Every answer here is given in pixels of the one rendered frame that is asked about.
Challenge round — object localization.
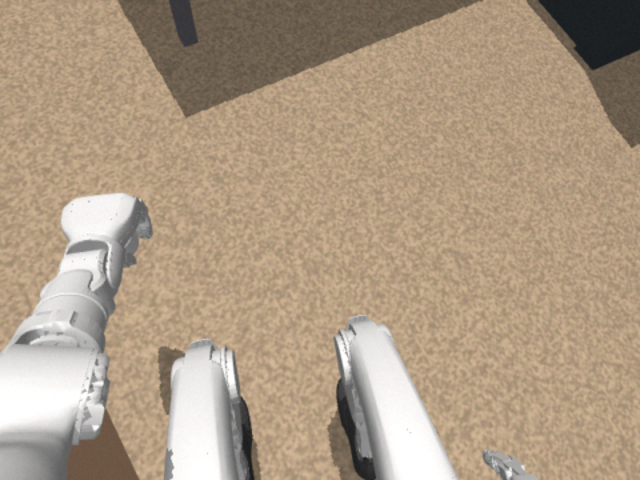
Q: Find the right robot hand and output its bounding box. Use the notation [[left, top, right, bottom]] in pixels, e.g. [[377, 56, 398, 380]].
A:
[[482, 450, 539, 480]]

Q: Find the right robot foot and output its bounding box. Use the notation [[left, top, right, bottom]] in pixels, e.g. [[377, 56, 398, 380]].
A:
[[336, 378, 376, 480]]

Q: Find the left robot hand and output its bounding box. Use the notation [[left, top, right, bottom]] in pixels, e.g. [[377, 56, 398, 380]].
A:
[[61, 193, 153, 268]]

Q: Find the armchair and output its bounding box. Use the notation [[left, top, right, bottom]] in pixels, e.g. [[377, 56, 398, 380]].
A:
[[538, 0, 640, 71]]

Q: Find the left robot arm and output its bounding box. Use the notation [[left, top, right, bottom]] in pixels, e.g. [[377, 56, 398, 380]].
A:
[[0, 235, 125, 480]]

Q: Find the left robot foot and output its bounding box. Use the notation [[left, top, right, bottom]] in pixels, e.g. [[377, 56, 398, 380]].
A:
[[239, 397, 255, 480]]

